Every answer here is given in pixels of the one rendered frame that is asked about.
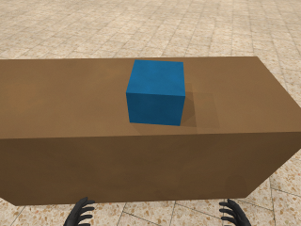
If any left robot hand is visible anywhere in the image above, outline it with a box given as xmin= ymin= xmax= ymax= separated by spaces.
xmin=63 ymin=197 xmax=95 ymax=226

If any pedestal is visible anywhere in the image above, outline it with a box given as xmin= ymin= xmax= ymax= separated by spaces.
xmin=0 ymin=56 xmax=301 ymax=206

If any carton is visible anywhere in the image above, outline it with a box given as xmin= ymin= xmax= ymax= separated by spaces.
xmin=125 ymin=59 xmax=185 ymax=126

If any right robot hand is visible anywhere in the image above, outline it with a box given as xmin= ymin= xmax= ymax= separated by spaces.
xmin=219 ymin=199 xmax=251 ymax=226

